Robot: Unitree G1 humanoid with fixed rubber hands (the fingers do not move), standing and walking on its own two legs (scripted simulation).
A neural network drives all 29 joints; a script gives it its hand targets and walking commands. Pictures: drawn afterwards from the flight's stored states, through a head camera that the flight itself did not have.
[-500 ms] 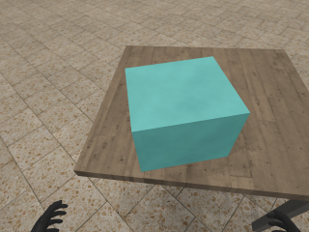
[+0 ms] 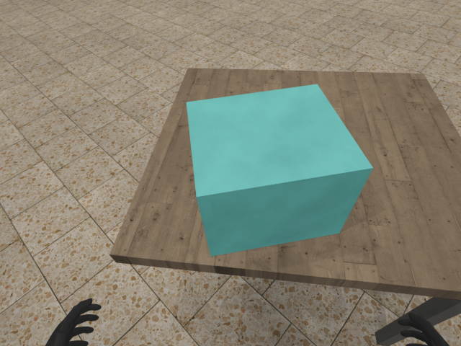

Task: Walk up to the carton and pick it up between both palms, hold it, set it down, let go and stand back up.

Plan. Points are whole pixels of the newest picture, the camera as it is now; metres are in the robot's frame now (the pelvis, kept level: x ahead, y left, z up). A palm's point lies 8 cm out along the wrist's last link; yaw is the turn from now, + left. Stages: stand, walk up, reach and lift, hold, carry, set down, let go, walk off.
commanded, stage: walk up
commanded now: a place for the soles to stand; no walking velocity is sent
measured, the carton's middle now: (264, 169) +0.44 -0.04 +0.03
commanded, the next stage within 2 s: none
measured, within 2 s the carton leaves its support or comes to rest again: neither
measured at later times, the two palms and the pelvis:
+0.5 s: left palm out of the picture +0.13 +0.31 -0.05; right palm out of the picture +0.12 -0.31 -0.08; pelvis +0.00 +0.00 +0.00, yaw +0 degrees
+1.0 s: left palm out of the picture +0.13 +0.31 -0.05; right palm out of the picture +0.12 -0.31 -0.08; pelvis +0.00 +0.00 +0.00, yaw +0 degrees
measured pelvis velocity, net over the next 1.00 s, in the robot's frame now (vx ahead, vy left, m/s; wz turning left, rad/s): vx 0.00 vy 0.00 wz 0.00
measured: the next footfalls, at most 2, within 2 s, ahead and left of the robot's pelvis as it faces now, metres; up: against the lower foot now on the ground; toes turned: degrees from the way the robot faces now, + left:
none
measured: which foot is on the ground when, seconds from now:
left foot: down 0.00-1.00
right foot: down 0.00-1.00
